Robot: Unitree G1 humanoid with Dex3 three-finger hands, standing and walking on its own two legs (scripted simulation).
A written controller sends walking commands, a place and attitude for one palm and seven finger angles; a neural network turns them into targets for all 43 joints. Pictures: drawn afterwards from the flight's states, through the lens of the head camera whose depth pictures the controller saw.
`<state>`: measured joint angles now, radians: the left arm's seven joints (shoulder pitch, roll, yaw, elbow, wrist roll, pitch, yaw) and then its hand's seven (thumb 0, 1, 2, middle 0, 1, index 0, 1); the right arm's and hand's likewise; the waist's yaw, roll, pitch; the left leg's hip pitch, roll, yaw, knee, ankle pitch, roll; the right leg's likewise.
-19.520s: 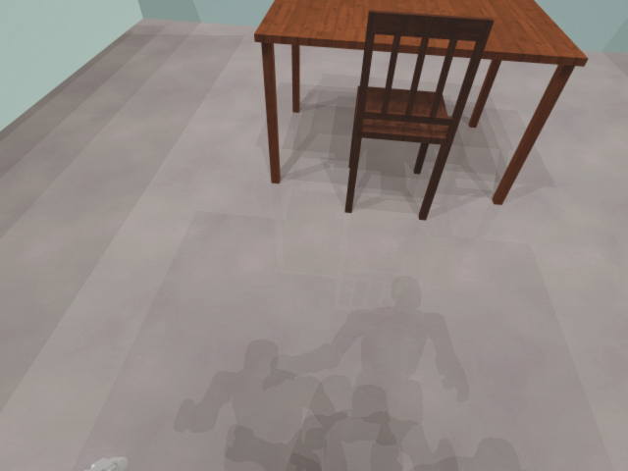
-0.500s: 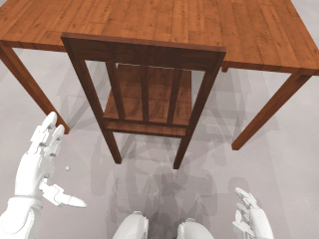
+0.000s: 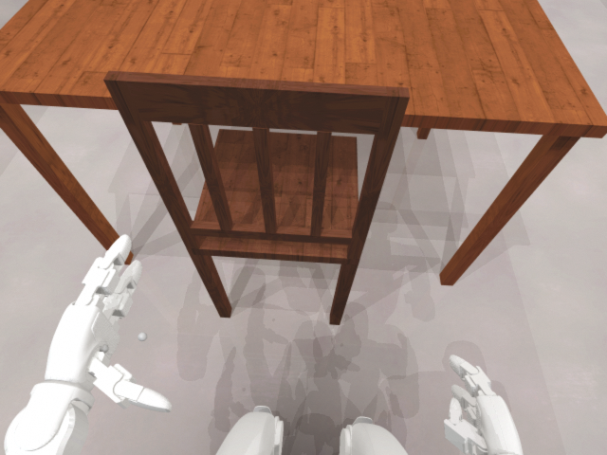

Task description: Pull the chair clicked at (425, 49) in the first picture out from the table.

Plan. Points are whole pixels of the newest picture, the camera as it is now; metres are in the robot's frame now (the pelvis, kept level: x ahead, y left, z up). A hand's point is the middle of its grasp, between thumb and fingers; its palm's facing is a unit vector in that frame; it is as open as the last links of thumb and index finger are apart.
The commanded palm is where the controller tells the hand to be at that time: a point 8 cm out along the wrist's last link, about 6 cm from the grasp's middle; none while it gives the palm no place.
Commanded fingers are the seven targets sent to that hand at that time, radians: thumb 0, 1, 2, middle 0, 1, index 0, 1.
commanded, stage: aim the fingers beside a spindle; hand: left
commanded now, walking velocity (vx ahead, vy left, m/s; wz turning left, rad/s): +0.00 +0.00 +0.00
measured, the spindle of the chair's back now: (266, 185) +0.53 +0.10 -0.02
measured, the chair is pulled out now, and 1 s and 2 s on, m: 0.00 0.00 0.00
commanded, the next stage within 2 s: none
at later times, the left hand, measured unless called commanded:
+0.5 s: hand (181, 302) +0.29 +0.17 +0.05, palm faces +0.01 -1.00 -0.06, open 16.9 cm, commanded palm +0.26 +0.22 +0.04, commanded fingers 0.00 -0.50 0.30 -0.06 -0.08 -0.06 -0.08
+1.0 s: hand (230, 291) +0.32 +0.12 +0.01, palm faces -0.04 -1.00 -0.03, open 16.9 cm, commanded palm +0.30 +0.18 +0.02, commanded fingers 0.00 -0.50 0.30 -0.06 -0.08 -0.06 -0.08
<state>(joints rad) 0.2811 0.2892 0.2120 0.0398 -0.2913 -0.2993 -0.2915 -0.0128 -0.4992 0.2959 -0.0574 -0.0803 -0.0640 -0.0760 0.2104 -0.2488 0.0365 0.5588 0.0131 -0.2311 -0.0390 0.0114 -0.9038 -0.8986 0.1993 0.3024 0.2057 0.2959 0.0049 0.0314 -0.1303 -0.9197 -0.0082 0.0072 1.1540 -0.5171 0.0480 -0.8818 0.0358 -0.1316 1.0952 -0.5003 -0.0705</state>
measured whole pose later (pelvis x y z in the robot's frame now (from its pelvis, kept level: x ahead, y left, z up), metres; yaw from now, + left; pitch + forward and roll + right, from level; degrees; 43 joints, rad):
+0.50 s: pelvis +0.00 -0.01 -0.01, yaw +0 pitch +18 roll -1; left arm 0.14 0.24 0.17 0.09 -0.23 -0.35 -0.19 -0.01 -0.50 0.30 -0.06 -0.08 -0.07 -0.08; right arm 0.22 -0.26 0.03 0.58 -0.01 -0.24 -0.02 0.01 -0.90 -0.90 0.20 0.30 0.21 0.30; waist -0.01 0.02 -0.14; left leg -0.96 -0.01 0.02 1.18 -0.53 0.04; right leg -0.93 0.04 -0.12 1.14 -0.52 -0.08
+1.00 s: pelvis +0.00 -0.01 -0.02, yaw +0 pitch +20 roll -1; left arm -0.04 0.16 0.04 0.26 -0.15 -0.34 -0.09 -0.01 -0.50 0.30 -0.06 -0.08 -0.06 -0.08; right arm 0.19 -0.24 0.03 0.60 -0.01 -0.20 -0.01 0.01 -0.90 -0.90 0.20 0.30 0.21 0.30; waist -0.01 0.03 -0.15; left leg -1.04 -0.01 0.02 1.23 -0.54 0.04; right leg -1.01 0.03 -0.12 1.20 -0.54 -0.08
